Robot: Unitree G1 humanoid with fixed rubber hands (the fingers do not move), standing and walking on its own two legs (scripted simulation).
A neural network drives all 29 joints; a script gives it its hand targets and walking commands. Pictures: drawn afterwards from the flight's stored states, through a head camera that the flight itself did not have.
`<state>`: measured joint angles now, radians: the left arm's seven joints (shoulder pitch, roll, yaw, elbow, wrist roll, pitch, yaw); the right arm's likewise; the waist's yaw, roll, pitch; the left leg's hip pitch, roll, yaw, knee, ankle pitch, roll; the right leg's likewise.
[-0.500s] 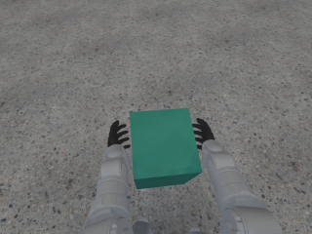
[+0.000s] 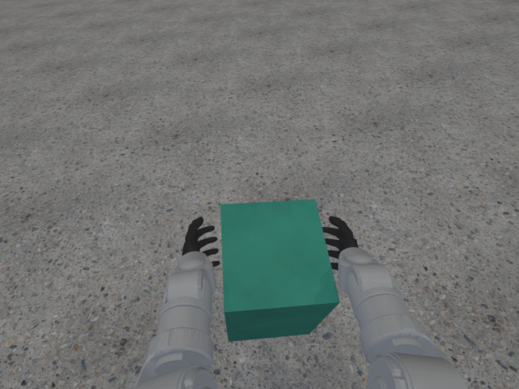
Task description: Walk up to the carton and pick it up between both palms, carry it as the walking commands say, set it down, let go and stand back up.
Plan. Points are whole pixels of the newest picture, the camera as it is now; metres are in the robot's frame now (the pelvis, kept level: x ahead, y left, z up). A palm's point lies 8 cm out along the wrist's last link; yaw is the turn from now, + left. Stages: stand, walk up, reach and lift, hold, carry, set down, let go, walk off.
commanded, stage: reach and lift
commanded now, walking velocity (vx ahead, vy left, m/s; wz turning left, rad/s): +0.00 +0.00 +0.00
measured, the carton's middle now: (269, 275) +0.36 +0.03 -0.06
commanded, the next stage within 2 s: none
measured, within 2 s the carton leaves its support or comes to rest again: neither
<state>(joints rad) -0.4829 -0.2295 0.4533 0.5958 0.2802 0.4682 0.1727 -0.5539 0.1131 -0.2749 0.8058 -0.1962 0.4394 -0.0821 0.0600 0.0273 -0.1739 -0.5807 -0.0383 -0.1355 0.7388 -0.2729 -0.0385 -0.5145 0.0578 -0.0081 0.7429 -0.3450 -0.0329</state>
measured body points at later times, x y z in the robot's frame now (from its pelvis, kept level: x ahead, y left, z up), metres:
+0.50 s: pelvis +0.00 +0.00 +0.02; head -0.08 -0.01 +0.46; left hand +0.31 +0.16 +0.07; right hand +0.34 -0.09 +0.07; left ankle +0.06 +0.13 -0.71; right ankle +0.02 -0.10 -0.71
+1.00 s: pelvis +0.01 +0.02 +0.02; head -0.08 +0.02 +0.46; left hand +0.32 +0.16 +0.08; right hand +0.34 -0.10 +0.08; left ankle +0.06 +0.13 -0.71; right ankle +0.02 -0.10 -0.71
